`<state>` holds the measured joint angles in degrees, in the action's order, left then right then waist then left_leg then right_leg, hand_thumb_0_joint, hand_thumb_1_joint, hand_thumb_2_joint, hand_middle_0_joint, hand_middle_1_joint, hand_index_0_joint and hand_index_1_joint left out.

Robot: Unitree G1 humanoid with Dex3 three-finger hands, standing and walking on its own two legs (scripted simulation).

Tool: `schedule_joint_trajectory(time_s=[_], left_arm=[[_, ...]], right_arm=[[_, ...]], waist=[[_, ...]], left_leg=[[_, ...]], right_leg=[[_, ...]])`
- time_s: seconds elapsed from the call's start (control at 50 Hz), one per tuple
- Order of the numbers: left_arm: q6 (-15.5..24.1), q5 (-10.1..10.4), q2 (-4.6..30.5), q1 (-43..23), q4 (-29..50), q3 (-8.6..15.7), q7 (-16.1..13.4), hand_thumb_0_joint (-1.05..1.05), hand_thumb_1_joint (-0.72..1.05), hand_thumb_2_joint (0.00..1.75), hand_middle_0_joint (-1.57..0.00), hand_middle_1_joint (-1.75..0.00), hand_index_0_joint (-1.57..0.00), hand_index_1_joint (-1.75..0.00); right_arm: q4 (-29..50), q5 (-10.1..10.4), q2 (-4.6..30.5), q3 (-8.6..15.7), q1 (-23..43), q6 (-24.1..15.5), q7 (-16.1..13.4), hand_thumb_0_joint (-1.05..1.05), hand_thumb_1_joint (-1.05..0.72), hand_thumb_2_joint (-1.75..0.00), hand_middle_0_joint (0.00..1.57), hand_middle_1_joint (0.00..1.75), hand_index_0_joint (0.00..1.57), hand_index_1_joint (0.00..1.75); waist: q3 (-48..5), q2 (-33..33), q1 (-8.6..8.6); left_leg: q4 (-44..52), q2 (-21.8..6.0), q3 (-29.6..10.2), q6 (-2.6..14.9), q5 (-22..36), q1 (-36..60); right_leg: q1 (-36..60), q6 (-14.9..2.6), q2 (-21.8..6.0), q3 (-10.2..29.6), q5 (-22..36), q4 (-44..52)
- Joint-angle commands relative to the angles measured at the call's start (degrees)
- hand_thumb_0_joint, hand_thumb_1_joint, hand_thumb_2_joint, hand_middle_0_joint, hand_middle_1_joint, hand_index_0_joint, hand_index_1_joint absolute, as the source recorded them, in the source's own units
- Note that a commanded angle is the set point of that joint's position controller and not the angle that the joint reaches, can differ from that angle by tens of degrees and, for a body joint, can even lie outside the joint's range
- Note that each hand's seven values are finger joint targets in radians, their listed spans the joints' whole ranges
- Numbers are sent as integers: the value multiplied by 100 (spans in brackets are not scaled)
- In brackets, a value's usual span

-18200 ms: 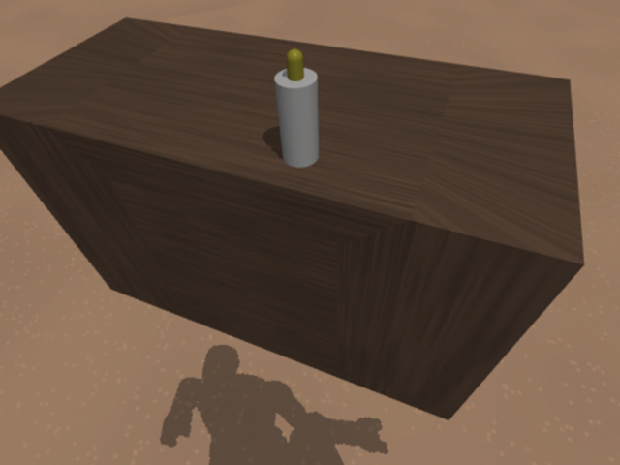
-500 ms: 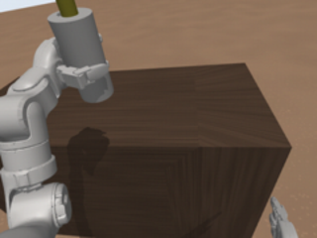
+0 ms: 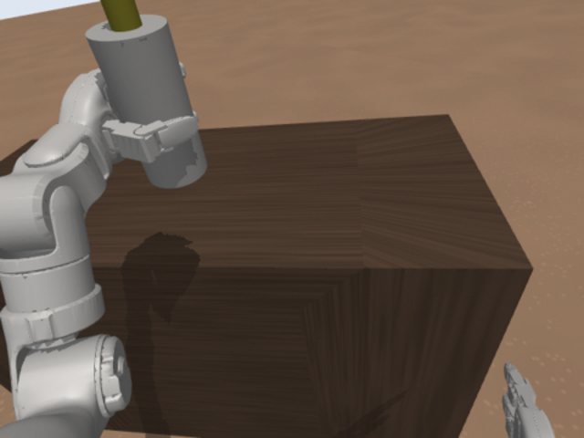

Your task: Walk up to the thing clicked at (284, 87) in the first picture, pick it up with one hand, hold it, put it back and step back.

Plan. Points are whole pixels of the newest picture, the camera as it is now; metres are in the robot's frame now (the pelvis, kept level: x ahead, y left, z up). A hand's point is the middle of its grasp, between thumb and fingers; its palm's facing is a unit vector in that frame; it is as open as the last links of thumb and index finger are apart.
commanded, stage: crouch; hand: left
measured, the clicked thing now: (149, 88) +0.33 +0.16 +0.37
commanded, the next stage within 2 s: lower in 1.30 s
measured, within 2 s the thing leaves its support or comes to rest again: neither
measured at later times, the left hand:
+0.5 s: hand (196, 150) +0.40 +0.17 +0.26, palm faces +0.12 -0.99 +0.00, open 9.7 cm
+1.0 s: hand (209, 157) +0.45 +0.17 +0.23, palm faces +0.12 -0.99 -0.01, open 9.7 cm
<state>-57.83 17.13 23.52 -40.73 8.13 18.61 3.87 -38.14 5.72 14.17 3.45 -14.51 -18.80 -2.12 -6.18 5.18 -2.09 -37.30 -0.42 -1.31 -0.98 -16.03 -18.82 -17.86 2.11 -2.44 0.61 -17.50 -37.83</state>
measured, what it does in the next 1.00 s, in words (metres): stands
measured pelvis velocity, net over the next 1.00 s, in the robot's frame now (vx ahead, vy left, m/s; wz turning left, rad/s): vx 0.01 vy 0.00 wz -0.02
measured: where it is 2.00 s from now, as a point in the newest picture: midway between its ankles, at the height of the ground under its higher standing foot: outside the picture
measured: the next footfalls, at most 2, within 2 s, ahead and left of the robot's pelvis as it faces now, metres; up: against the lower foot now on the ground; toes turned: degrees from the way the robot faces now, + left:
none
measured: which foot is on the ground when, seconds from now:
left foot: down 0.00-1.00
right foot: down 0.00-1.00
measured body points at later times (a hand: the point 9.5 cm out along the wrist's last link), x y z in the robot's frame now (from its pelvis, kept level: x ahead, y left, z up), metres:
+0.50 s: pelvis +0.00 +0.00 +0.00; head -0.03 -0.03 +0.45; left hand +0.39 +0.22 +0.27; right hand +0.16 -0.26 -0.07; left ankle +0.04 +0.13 -0.72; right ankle +0.03 -0.14 -0.72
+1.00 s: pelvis +0.01 +0.00 +0.00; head +0.01 -0.02 +0.45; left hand +0.43 +0.23 +0.23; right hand +0.17 -0.26 -0.07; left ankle +0.04 +0.13 -0.72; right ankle +0.03 -0.14 -0.72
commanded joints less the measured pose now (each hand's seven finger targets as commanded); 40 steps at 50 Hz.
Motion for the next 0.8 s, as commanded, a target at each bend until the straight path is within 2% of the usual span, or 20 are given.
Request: schedule_joint_trajectory(time_s=[0.0, 0.04, 0.08, 0.1, 0.12, 0.14, 0.18, 0.2, 0.26, 0.32, 0.34, 0.38, 0.4, 0.48, 0.52, 0.56, 0.6, 0.66, 0.72, 0.78], left_arm=[[651, 55, 1426, -3283, 1021, 614, -83, 0, 19, 133, -136, -148, -137, -148], [686, 46, 1215, -3343, 799, 486, -109, 0, 21, 134, -136, -148, -137, -148], [732, 31, 1220, -3312, 531, 541, -176, 0, 19, 133, -136, -147, -137, -148], [745, -13, 1176, -3321, 444, 461, -213, 0, 20, 132, -135, -147, -136, -147], [798, -34, 924, -3318, 228, 274, -199, 0, 19, 132, -134, -146, -135, -147], [871, -44, 1150, -3270, 149, 467, -239, 0, 21, 133, -134, -146, -135, -147], [1044, -129, 853, -3307, -124, 101, -201, 0, 22, 132, -134, -145, -135, -146], [1173, -120, 1218, -3386, -90, 433, -189, 0, 21, 132, -135, -146, -136, -147], [1531, -206, 1075, -3620, -441, 207, -151, 0, 21, 130, -133, -144, -135, -145], [1959, -253, 1472, -3714, -517, 494, -202, 0, 26, 130, -133, -143, -134, -144], [2133, -289, 1287, -3891, -488, 296, -210, 0, 26, 129, -132, -142, -134, -143], [2432, -334, 1337, -4004, -471, 350, -270, 0, 24, 127, -130, -141, -132, -141], [2577, -373, 1578, -4121, -445, 480, -294, 0, 26, 128, -130, -141, -132, -141], [3045, -456, 1314, -4056, -757, 275, -275, 0, 21, 129, -130, -142, -131, -143], [3231, -521, 1530, -4137, -739, 379, -286, 0, 19, 129, -131, -143, -132, -143], [3344, -553, 1471, -4112, -977, 320, -265, 0, 20, 129, -130, -142, -131, -143], [3439, -533, 1324, -3936, -1181, 283, -240, 0, 17, 131, -132, -145, -133, -146], [3567, -573, 1199, -3854, -1489, 173, -196, 0, 20, 130, -131, -144, -133, -145], [3702, -583, 1286, -3790, -1722, 238, -173, 0, 21, 130, -132, -144, -134, -145], [3861, -584, 1217, -3805, -1751, 196, -118, 0, 20, 131, -131, -144, -132, -144]], right_arm=[[850, 0, 775, 379, 987, -391, -73, 0, 58, -4, 5, 5, 5, 5], [731, -8, 516, 191, 1020, -417, -49, 0, 58, -4, 5, 5, 5, 5], [828, -31, 610, 265, 964, -419, -69, 0, 58, -4, 5, 5, 5, 5], [746, -36, 656, 295, 930, -412, -65, 0, 58, -4, 5, 5, 5, 5], [699, -45, 456, 154, 888, -399, -49, 0, 58, -5, 5, 5, 5, 5], [778, -53, 588, 251, 816, -419, -65, 0, 58, -4, 5, 5, 5, 5], [733, -55, 460, 180, 873, -427, -72, 0, 59, -4, 5, 5, 5, 5], [724, -82, 591, 263, 718, -428, -114, 0, 58, -5, 5, 5, 5, 5], [796, -128, 525, 187, 716, -486, -160, 0, 58, -4, 5, 5, 5, 5], [720, -160, 527, 160, 695, -537, -251, 0, 59, -4, 5, 5, 5, 5], [907, -175, 426, 76, 820, -586, -253, 0, 59, -4, 5, 5, 5, 5], [916, -225, 503, 158, 844, -648, -308, 0, 58, -4, 5, 5, 5, 5], [907, -250, 634, 274, 735, -659, -354, 0, 58, -4, 5, 5, 5, 5], [775, -308, 322, 27, 797, -720, -394, 0, 57, -5, 5, 5, 5, 5], [907, -361, 646, 289, 822, -757, -457, 0, 57, -5, 5, 5, 5, 5], [768, -374, 461, 118, 789, -749, -450, 0, 57, -5, 5, 5, 5, 5], [770, -394, 561, 234, 841, -766, -495, 0, 57, -5, 5, 5, 5, 5], [702, -406, 460, 137, 770, -770, -475, 0, 57, -5, 5, 5, 5, 5], [810, -420, 582, 243, 651, -767, -470, 0, 57, -5, 5, 5, 5, 5], [649, -436, 489, 165, 461, -730, -422, 0, 57, -5, 5, 5, 5, 5]], waist=[[-1036, -344, 36], [-1006, -340, 16], [-1056, -457, 32], [-947, -301, 56], [-893, -442, 96], [-897, -605, 70], [-903, -518, 164], [-976, -675, 164], [-1022, -663, 191], [-1209, -418, 134], [-1264, -379, 155], [-1537, -251, 158], [-1720, -217, 223], [-1738, -205, 169], [-2027, -175, 264], [-1835, -79, 240], [-1932, -345, 297], [-1675, -217, 319], [-1696, -427, 320], [-1702, -256, 359]], left_leg=[[646, 153, 112, 158, 90, 673], [633, 169, 131, 151, 120, 633], [640, 123, 84, 129, 213, 657], [674, 115, 83, 103, 136, 667], [639, 135, 111, 122, 153, 630], [660, 125, 89, 137, 119, 592], [618, 196, 186, 158, 143, 588], [602, 171, 167, 177, 193, 621], [618, 178, 172, 179, 122, 587], [587, 184, 175, 166, 18, 623], [593, 178, 175, 156, -26, 600], [523, 137, 146, 132, 201, 787], [471, 131, 150, 128, 311, 894], [369, 131, 154, 129, 560, 765], [370, 80, 117, 115, 662, 939], [380, 91, 137, 109, 621, 801], [335, 110, 167, 151, 715, 746], [367, 89, 174, 134, 737, 764], [434, 83, 161, 152, 641, 654], [418, 76, 188, 136, 830, 771]], right_leg=[[-246, -131, 224, -372, 148, 799], [-270, -133, 221, -369, 182, 790], [-256, -126, 244, -383, 313, 755], [-366, -136, 256, -394, 260, 740], [-383, -131, 244, -377, 269, 777], [-311, -115, 247, -383, 256, 776], [-415, -128, 218, -343, 252, 812], [-345, -102, 210, -332, 308, 814], [-380, -101, 196, -320, 274, 809], [-389, -111, 165, -298, 167, 792], [-373, -115, 167, -297, 132, 778], [-346, -134, 192, -318, 364, 660], [-349, -127, 190, -303, 471, 668], [-250, -134, 192, -286, 671, 567], [-186, -143, 221, -303, 803, 517], [-236, -154, 217, -296, 742, 549], [-125, -114, 207, -264, 871, 548], [-330, -144, 239, -283, 894, 528], [-218, -131, 259, -296, 827, 588], [-307, -140, 271, -289, 1011, 566]])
